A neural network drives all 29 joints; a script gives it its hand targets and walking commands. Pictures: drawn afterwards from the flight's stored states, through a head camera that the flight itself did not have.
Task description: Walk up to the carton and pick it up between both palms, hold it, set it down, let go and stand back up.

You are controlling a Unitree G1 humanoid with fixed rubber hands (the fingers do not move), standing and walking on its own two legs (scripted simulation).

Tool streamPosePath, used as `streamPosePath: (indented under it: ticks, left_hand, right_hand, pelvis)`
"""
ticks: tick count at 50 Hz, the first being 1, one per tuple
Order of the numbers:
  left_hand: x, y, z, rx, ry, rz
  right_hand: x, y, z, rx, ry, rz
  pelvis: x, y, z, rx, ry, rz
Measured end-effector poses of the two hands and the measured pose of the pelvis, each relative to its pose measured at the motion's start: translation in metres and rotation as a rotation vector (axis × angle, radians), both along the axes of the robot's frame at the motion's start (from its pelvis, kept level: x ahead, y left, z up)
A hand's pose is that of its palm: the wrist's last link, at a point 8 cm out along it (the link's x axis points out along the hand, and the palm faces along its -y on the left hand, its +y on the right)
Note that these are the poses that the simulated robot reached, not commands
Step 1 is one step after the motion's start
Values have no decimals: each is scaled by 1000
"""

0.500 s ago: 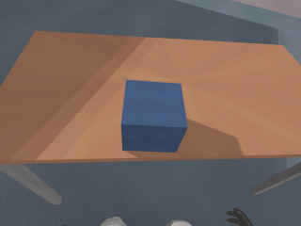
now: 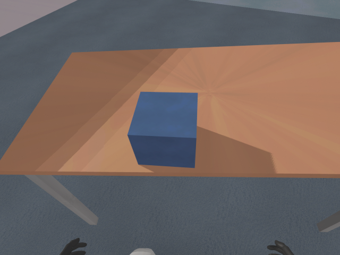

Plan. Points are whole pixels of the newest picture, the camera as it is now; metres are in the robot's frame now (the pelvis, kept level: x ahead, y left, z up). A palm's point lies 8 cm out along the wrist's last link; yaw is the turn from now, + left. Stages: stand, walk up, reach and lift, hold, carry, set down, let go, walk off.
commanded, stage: walk up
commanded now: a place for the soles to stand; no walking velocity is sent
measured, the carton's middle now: (167, 129) +0.44 +0.02 +0.02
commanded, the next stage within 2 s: reach and lift in 1.56 s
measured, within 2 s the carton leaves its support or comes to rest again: neither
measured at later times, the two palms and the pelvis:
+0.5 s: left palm out of the picture +0.07 +0.27 -0.10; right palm out of the picture +0.13 -0.24 -0.10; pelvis +0.01 +0.00 -0.01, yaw +4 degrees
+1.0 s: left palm out of the picture +0.09 +0.28 -0.10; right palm (283, 252) +0.15 -0.25 -0.10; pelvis +0.02 +0.01 -0.01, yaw +6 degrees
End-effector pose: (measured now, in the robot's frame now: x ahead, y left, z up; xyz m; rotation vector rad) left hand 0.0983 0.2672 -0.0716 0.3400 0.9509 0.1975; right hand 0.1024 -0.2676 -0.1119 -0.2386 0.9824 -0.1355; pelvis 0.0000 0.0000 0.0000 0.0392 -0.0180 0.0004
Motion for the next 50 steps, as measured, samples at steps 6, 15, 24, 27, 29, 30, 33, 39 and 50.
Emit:
streamPosePath:
  ticks: [6, 15, 24, 27, 29, 30, 33, 39, 50]
  left_hand:
    - [-19, -1, -16, -39, 14, 34]
    - [-50, -2, -47, -147, 69, 86]
    - [-29, 5, -27, -80, 20, 54]
    - [-25, 11, -21, -59, 19, 54]
    - [-21, 14, -20, -51, 15, 54]
    - [-19, 15, -19, -50, 11, 54]
    - [-11, 14, -20, -55, -8, 51]
    - [1, 7, -26, -84, -34, 40]
    - [-5, 11, -27, -72, -26, 55]
  right_hand:
    - [-18, 4, -4, -29, 81, 42]
    - [3, 9, 26, -84, -19, 52]
    - [32, 23, 16, -10, -67, 89]
    - [32, 26, 10, 6, -56, 92]
    - [32, 27, 8, 10, -50, 92]
    - [32, 27, 8, 10, -49, 92]
    - [34, 26, 8, 2, -48, 92]
    - [40, 19, 16, -29, -63, 92]
    - [50, 19, 16, -46, -58, 127]
  pelvis:
    - [-8, 1, -5, -26, 15, 46]
    - [1, 6, -5, -31, -1, 60]
    - [7, 5, -5, -47, 5, 64]
    - [10, 5, -5, -48, 7, 67]
    - [12, 6, -6, -47, 7, 66]
    - [13, 6, -6, -47, 7, 66]
    - [15, 6, -7, -47, 4, 68]
    - [19, 5, -9, -44, 2, 70]
    - [18, 8, -11, -53, 1, 95]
